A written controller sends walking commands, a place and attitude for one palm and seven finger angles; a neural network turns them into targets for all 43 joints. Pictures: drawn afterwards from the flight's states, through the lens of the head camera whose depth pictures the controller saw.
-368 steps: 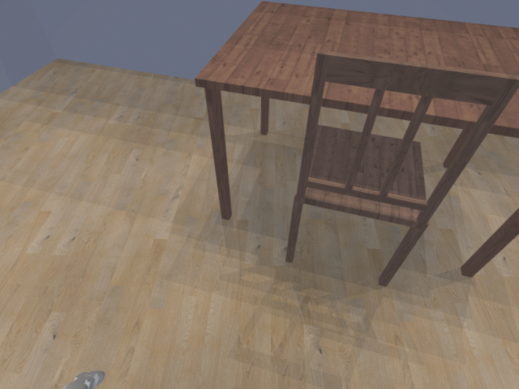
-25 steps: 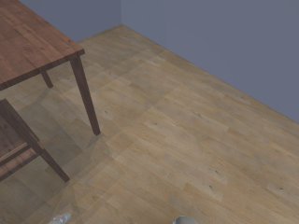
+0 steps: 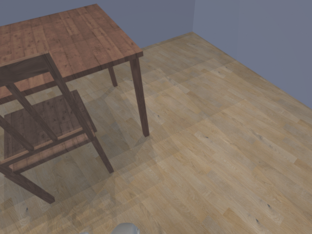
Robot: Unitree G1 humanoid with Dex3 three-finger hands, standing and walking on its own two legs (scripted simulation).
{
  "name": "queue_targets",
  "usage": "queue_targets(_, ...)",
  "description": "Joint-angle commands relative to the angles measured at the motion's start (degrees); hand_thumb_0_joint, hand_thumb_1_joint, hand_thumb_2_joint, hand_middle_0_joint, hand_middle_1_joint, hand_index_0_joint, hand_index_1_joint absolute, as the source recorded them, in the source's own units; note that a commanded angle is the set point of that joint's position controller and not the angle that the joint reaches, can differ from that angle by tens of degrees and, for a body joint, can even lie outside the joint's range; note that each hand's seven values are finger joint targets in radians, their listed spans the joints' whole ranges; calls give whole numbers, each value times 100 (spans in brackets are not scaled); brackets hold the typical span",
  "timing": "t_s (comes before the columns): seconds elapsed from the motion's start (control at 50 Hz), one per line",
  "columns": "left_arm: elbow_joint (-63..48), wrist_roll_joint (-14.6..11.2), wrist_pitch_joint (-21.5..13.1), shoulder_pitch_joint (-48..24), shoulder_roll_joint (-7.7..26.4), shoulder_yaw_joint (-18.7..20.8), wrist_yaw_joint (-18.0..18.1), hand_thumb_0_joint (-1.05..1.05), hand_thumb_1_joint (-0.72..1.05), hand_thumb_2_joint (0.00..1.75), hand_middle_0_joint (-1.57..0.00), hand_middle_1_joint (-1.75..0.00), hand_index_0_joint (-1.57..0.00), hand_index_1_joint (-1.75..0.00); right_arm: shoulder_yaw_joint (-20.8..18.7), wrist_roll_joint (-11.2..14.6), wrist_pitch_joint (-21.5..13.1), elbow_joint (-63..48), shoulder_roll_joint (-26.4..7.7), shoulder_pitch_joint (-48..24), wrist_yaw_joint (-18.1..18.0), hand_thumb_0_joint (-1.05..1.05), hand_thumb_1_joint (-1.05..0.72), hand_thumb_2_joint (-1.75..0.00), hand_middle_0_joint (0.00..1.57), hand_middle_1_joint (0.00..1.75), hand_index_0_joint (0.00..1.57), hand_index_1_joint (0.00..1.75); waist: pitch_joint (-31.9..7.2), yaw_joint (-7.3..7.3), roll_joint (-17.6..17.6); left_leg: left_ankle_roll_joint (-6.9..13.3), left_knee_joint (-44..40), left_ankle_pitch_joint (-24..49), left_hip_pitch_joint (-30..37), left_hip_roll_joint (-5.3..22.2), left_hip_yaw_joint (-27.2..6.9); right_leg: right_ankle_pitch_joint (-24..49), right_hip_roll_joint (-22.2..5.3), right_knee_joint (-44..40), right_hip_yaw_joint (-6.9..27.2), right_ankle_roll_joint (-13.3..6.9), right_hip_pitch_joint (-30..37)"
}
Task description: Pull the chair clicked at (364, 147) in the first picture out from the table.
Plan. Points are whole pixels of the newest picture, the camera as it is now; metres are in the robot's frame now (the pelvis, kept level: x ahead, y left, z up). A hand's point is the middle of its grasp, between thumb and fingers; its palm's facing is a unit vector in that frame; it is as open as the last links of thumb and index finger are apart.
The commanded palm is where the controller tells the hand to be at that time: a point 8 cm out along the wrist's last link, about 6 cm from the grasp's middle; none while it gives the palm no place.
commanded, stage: turn to face it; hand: left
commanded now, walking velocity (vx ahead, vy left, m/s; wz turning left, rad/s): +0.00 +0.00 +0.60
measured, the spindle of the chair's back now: (7, 126) +0.50 +0.60 -0.08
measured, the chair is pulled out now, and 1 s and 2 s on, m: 0.00 0.00 0.00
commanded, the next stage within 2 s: take the last steps up to it in 0.80 s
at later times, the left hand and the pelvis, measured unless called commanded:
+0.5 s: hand out of the picture +0.01 +0.32 -0.17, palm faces +0.31 -0.92 -0.23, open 7.4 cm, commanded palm none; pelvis -0.01 +0.09 +0.00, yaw +15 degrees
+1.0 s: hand out of the picture +0.00 +0.23 -0.15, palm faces +0.40 -0.87 -0.28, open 7.4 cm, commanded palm none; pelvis -0.01 +0.02 +0.00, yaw +24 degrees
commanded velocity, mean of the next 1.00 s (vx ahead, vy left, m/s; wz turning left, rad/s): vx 0.04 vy -0.01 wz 0.36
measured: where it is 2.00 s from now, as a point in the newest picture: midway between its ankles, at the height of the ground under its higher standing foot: outside the picture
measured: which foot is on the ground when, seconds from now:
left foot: up 0.00-0.18, down 0.20-0.92, up 0.94-1.00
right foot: down 0.00-0.20, up 0.22-0.90, down 0.92-1.00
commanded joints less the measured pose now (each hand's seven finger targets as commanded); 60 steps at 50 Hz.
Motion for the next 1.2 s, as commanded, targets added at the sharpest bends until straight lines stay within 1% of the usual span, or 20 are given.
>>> queue_targets(0.0,-289,25,-77,344,1334,336,59,0,90,90,-20,-30,-20,-30,52,63,-182,-660,-167,-740,17,0,-90,-90,20,30,20,30,-132,404,-1354,14,-845,-276,-248,45,358,1996,-1388,-869,697,-687,375)
queue_targets(0.08,-221,62,-28,430,1519,419,44,0,90,90,-20,-30,-20,-30,145,108,-298,-763,-92,-848,19,0,-90,-90,20,30,20,30,-429,485,-1609,159,-2098,-469,452,-91,699,2722,-1505,-363,466,-650,515)
queue_targets(0.14,-176,-18,31,414,1501,442,10,0,90,90,-20,-30,-20,-30,97,86,-395,-673,-346,-276,-10,0,-90,-90,20,30,20,30,-824,157,-1050,311,-3870,853,1853,-163,727,2404,-1348,792,2,-149,37)
queue_targets(0.16,-278,-63,54,447,1270,409,-15,0,90,90,-20,-30,-20,-30,-41,58,-462,-606,-895,123,-33,0,-90,-90,20,30,20,30,-1192,-94,286,661,-4353,1942,3002,737,-465,1003,-909,2046,-181,219,-1076)
queue_targets(0.18,-565,-78,64,135,854,281,-49,0,90,90,-20,-30,-20,-30,-191,90,-488,-577,-1533,533,-88,0,-90,-90,20,30,20,30,-1273,-342,1893,1392,-4450,4636,3416,2172,-2332,-2308,-143,3259,85,622,-2566)
queue_targets(0.2,-603,-30,129,-124,1014,263,-6,0,90,90,-20,-30,-20,-30,-168,103,-442,-431,-1535,756,-125,0,-90,-90,20,30,20,30,-1324,-392,1164,1798,-4229,4994,3260,2347,-2044,-2253,-211,3809,709,492,-2568)
queue_targets(0.22,-559,-16,167,-191,971,263,14,0,90,90,-20,-30,-20,-30,-106,82,-449,-474,-1352,552,-158,0,-90,-90,20,30,20,30,-1111,-283,978,1734,-4337,4212,2864,2061,-1735,-1937,-267,3988,833,457,-2588)
queue_targets(0.28,-257,-19,142,-116,1037,323,-41,0,90,90,-20,-30,-20,-30,68,57,-485,-691,-848,-316,-247,0,-90,-90,20,30,20,30,-418,67,842,1361,-4462,3823,2181,1186,-1140,-767,-144,4255,998,514,-2510)
queue_targets(0.34,-117,-18,149,174,1056,330,-55,0,90,90,-20,-30,-20,-30,109,96,-535,-718,-751,-325,-256,0,-90,-90,20,30,20,30,-581,198,720,1228,-4527,3891,2309,944,-908,-326,-38,4160,980,594,-2347)
queue_targets(0.66,-309,-57,146,-710,824,243,36,0,90,90,-20,-30,-20,-30,123,12,-478,-360,-494,473,-313,0,-90,-90,20,30,20,30,-402,-89,381,1661,-4893,2235,2218,1015,-2405,-763,308,2629,1198,453,-2054)
queue_targets(0.74,-307,-87,112,-650,688,200,47,0,90,90,-20,-30,-20,-30,125,-6,-459,-263,-507,540,-323,0,-90,-90,20,30,20,30,-628,-65,402,1692,-4739,2618,2236,969,-2508,-955,511,1928,1160,336,-1549)
queue_targets(0.82,-173,-123,72,-213,685,195,78,0,90,90,-20,-30,-20,-30,133,24,-427,-205,-466,402,-292,0,-90,-90,20,30,20,30,-637,146,487,1504,-4580,2452,1535,707,-2404,-362,698,722,1095,217,-444)
queue_targets(0.86,-44,-122,-5,88,782,228,118,0,90,90,-20,-30,-20,-30,163,84,-421,-188,-295,343,-255,0,-90,-90,20,30,20,30,-695,293,230,1117,-4246,1636,830,374,-2080,526,474,-665,1216,158,668)
queue_targets(0.88,-4,-78,-54,148,1033,263,147,0,90,90,-20,-30,-20,-30,199,130,-430,-169,-33,438,-224,0,-90,-90,20,30,20,30,-689,271,-553,792,-3641,702,191,-26,-1509,326,-308,-1097,1988,-77,1192)
queue_targets(0.9,0,-23,-76,251,1338,320,140,0,90,90,-20,-30,-20,-30,239,126,-442,-263,178,465,-243,0,-90,-90,20,30,20,30,-603,309,-1618,468,-2587,-477,-344,-690,-500,3,-1479,-1539,3274,-623,1101)
queue_targets(0.92,-86,-45,-40,177,1413,310,113,0,90,90,-20,-30,-20,-30,130,50,-387,-267,-121,427,-253,0,-90,-90,20,30,20,30,-391,319,-1165,446,-1575,-976,-167,-577,-460,-662,-1885,-1828,3402,-1046,239)
queue_targets(0.94,-109,-50,-40,-53,1189,328,119,0,90,90,-20,-30,-20,-30,105,-12,-328,-209,-143,448,-214,0,-90,-90,20,30,20,30,-174,211,-1175,500,-977,-785,-375,-397,-513,-1487,-1560,-2048,3224,-1101,12)
queue_targets(1.0,98,-69,-204,-37,793,209,31,0,90,90,-20,-30,-20,-30,101,-54,-343,69,-10,632,-111,0,-90,-90,20,30,20,30,251,7,-810,473,-239,209,-450,-194,-188,-1296,-815,-2059,2242,-730,-187)
queue_targets(1.06,343,-46,-329,519,615,163,3,0,90,90,-20,-30,-20,-30,112,-56,-405,109,100,545,-74,0,-90,-90,20,30,20,30,387,126,-857,444,-156,674,-604,-26,-41,-1105,-679,-2135,1952,-662,-65)
queue_targets(1.18,767,-3,-447,1435,493,147,-19,0,90,90,-20,-30,-20,-30,136,-54,-509,-16,152,-121,-67,0,-90,-90,20,30,20,30,382,381,-899,379,-788,741,-989,252,86,-759,-748,-2168,2119,-864,621)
